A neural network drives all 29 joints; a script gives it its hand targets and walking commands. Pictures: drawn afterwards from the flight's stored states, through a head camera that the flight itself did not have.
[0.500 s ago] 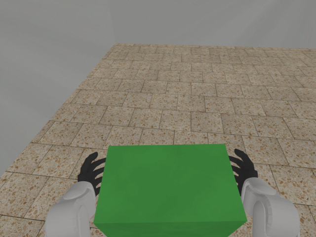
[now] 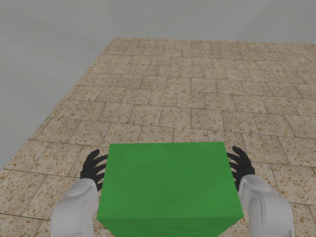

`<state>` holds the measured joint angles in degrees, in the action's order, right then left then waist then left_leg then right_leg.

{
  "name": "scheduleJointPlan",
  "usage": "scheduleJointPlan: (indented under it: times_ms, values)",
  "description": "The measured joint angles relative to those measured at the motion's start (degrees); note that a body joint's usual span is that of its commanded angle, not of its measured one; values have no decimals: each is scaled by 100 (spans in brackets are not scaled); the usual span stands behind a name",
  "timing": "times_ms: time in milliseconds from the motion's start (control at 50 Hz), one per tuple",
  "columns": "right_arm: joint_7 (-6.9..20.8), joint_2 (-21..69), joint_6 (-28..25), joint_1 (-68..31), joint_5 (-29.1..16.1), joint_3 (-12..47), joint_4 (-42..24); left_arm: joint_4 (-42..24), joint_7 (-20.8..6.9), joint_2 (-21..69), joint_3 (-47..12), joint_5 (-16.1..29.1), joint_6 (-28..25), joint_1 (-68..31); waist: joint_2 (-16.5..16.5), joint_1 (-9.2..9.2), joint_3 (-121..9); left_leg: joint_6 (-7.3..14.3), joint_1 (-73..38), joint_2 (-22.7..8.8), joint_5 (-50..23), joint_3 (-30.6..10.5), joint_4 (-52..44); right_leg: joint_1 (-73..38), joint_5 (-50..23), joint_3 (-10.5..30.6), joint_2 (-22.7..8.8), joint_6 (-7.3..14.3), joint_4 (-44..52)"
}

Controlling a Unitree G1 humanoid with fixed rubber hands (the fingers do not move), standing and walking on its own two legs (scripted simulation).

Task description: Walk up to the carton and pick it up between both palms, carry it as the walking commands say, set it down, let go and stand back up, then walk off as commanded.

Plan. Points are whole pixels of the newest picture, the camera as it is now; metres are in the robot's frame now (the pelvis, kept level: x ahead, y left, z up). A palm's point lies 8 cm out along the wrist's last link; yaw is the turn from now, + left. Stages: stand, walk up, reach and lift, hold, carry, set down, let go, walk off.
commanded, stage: carry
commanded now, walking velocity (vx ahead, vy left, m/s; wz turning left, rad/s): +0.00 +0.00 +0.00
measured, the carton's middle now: (166, 196) +0.24 +0.00 +0.01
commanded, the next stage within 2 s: hold in 1.58 s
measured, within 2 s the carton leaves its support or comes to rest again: neither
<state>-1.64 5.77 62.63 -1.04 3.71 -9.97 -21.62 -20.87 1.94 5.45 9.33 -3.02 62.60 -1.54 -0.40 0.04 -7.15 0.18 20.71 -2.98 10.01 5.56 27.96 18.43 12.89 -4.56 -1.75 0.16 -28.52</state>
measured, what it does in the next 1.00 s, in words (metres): stands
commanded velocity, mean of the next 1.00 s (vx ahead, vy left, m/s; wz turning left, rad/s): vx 0.00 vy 0.00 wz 0.00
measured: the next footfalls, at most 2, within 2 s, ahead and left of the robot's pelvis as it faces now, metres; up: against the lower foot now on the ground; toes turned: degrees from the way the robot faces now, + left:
none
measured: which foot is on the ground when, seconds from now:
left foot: down 0.00-1.00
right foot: down 0.00-1.00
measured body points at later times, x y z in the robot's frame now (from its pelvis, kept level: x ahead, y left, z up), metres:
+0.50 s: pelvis +0.02 +0.00 +0.00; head -0.01 +0.00 +0.45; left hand +0.28 +0.18 +0.07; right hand +0.28 -0.18 +0.07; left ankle +0.05 +0.12 -0.74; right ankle +0.02 -0.12 -0.74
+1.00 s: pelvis +0.02 +0.01 +0.00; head +0.00 +0.01 +0.45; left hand +0.28 +0.18 +0.07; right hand +0.28 -0.17 +0.07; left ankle +0.05 +0.12 -0.74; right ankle +0.02 -0.12 -0.74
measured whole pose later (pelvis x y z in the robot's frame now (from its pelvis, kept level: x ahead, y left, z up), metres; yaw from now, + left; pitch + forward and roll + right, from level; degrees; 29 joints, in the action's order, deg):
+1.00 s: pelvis +0.02 +0.01 +0.00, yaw +0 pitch +3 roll +0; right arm -0.9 5.2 57.9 -0.8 4.1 -9.6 -17.6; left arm -17.5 1.9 5.2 8.8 -3.5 58.4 -1.3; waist 0.0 -0.1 -8.0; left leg 0.5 19.4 -2.6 11.7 6.0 27.7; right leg 17.0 14.2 -4.2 -2.2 -0.5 -27.8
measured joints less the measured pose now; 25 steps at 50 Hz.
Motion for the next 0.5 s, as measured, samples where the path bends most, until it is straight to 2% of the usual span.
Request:
scheduleJointPlan:
  times_ms: [500]
  values:
    - [83,-48,-554,-92,96,-16,661,618,-25,-32,-18,-99,-523,-87,45,-21,-74,10,-113,34,106,18,-58,-122,87,12,-29,-39,82]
